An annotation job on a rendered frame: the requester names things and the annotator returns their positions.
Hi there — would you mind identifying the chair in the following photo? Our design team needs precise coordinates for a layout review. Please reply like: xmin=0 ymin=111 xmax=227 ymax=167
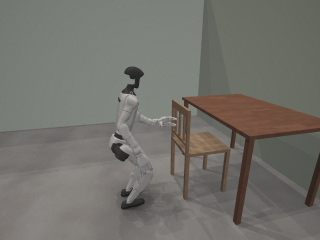
xmin=170 ymin=99 xmax=231 ymax=200

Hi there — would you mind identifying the right robot forearm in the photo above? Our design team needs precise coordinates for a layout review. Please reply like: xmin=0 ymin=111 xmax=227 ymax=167
xmin=119 ymin=124 xmax=143 ymax=157

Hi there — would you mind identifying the humanoid robot head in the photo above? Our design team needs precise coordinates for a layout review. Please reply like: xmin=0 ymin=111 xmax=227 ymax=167
xmin=121 ymin=66 xmax=144 ymax=96

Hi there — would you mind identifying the left robot forearm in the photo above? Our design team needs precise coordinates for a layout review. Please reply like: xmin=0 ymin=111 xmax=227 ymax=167
xmin=137 ymin=113 xmax=159 ymax=126

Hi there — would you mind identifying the left robot hand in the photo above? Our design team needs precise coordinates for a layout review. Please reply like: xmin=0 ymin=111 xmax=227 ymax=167
xmin=159 ymin=116 xmax=177 ymax=127

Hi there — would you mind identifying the table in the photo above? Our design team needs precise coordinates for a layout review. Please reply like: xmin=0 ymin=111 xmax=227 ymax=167
xmin=182 ymin=94 xmax=320 ymax=225

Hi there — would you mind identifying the robot left upper arm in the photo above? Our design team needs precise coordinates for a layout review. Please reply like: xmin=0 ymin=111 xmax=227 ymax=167
xmin=135 ymin=111 xmax=140 ymax=120

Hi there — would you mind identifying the right robot hand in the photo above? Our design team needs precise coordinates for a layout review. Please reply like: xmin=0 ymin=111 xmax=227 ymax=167
xmin=136 ymin=154 xmax=153 ymax=175

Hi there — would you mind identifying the robot right upper arm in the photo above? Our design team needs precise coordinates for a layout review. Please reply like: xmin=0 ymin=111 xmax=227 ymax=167
xmin=117 ymin=95 xmax=138 ymax=132

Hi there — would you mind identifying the humanoid robot torso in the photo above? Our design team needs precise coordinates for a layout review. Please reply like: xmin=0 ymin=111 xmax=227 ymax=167
xmin=109 ymin=91 xmax=139 ymax=154

